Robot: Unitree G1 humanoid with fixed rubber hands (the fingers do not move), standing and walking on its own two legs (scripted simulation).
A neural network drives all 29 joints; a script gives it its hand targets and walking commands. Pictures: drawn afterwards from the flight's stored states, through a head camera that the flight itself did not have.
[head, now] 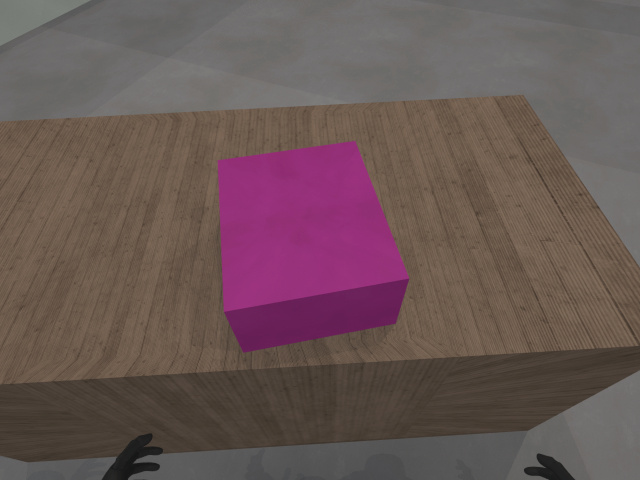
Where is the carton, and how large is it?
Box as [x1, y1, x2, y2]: [218, 141, 408, 352]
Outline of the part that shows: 354,141 218,160 224,312 243,352 395,323 407,284 408,276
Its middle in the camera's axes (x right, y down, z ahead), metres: -0.03 +0.00 +0.67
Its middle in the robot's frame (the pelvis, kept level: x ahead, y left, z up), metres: +0.48 +0.07 -0.06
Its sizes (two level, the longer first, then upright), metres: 0.309 0.256 0.143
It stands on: a pedestal, 0.64 m high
